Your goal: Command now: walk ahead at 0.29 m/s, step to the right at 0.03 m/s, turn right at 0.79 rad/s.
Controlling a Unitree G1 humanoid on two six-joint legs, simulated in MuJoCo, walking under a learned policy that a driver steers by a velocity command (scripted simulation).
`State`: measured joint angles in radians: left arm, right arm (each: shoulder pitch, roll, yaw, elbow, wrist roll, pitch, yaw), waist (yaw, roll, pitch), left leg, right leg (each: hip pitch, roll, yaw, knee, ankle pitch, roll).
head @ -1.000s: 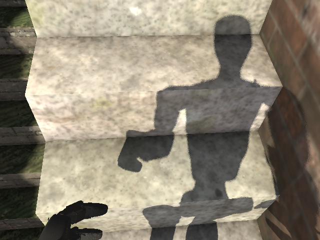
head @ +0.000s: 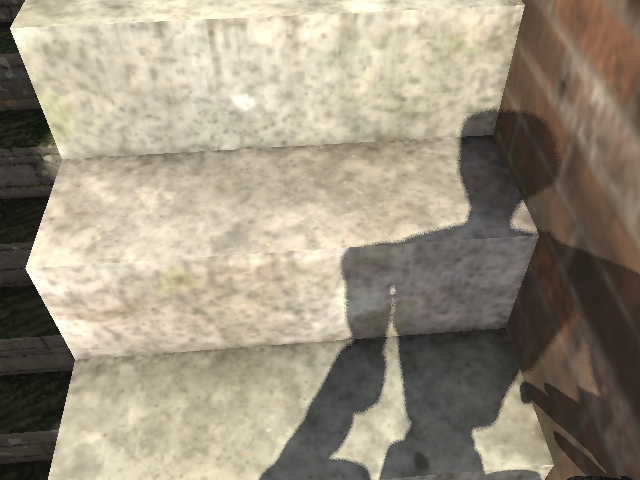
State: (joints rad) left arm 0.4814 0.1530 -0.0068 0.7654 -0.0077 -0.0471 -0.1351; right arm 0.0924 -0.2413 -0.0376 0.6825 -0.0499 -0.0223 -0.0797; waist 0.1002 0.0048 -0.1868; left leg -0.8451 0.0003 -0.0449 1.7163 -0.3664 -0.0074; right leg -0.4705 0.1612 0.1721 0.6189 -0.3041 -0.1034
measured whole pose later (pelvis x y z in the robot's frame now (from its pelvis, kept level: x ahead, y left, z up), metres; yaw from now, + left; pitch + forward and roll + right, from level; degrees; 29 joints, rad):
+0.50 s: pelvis -0.01 +0.03 +0.01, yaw +10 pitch +5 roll +0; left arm 0.14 0.23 0.02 0.53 0.03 -0.03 -0.03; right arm 0.27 -0.22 -0.06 0.70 -0.04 -0.02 0.01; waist -0.06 0.00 -0.11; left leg -0.38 -0.08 -0.15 0.60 -0.31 0.06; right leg -0.66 0.13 0.12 1.56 -0.52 0.07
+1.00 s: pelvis -0.09 +0.00 -0.03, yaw +26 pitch +2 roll +2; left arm 0.27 0.17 0.01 0.69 -0.01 -0.04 0.10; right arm 0.11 -0.21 -0.02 0.59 -0.06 0.09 0.04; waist 0.04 0.08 0.02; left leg -0.64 -0.02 -0.06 1.36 -0.15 -0.06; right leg -0.54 -0.08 0.00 0.89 -0.41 -0.07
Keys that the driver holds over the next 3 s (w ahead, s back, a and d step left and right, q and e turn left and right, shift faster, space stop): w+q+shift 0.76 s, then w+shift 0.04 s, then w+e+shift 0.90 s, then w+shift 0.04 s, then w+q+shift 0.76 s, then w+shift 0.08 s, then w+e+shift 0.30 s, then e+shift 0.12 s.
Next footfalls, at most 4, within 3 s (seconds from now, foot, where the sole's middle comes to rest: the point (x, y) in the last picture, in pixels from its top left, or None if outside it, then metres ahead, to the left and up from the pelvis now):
0.22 left None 0.00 0.14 -0.76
0.70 right None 0.05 -0.09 -0.76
1.04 left None -0.18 0.14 -0.73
1.24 left None -0.32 0.09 -0.93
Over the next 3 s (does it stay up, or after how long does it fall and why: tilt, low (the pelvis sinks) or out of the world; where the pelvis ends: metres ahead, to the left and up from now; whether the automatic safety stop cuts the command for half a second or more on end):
stays up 0.17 0.15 0.06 its command is cut before an obstacle from the start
